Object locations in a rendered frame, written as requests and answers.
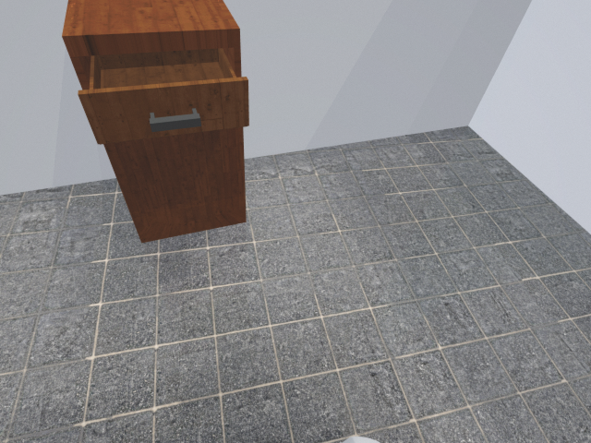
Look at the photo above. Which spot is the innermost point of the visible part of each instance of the handle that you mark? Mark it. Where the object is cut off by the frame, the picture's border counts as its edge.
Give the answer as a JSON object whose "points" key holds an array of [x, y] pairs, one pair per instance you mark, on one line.
{"points": [[175, 122]]}

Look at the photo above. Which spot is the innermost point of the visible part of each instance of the drawer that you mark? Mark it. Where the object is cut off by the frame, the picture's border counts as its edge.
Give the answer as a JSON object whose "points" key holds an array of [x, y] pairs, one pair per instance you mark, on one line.
{"points": [[126, 88]]}

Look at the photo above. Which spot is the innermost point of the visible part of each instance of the cabinet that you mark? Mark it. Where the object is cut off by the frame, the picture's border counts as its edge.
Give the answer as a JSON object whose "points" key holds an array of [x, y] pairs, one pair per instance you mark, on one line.
{"points": [[178, 184]]}

